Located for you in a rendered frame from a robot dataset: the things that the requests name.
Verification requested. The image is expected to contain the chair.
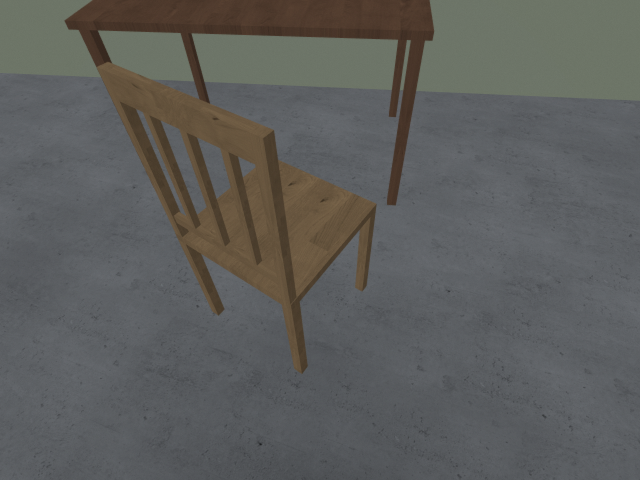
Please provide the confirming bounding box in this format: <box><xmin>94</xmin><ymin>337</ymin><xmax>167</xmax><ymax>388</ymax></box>
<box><xmin>97</xmin><ymin>62</ymin><xmax>377</xmax><ymax>374</ymax></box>

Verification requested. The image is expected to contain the table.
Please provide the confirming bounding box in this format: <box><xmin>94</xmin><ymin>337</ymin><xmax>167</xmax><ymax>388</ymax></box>
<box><xmin>64</xmin><ymin>0</ymin><xmax>434</xmax><ymax>205</ymax></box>

